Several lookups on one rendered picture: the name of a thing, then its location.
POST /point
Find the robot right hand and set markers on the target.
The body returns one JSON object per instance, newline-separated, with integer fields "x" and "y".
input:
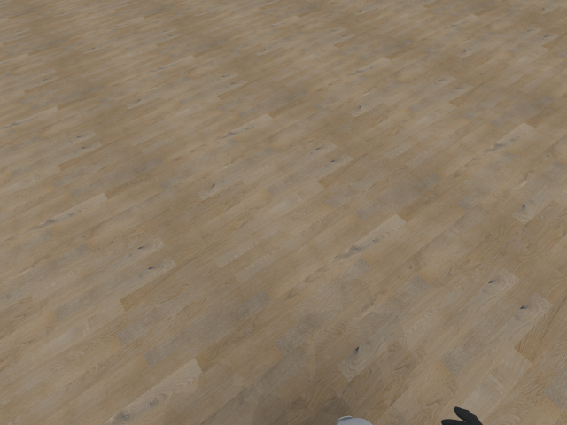
{"x": 466, "y": 415}

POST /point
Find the right robot shin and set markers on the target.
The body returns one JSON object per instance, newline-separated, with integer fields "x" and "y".
{"x": 344, "y": 418}

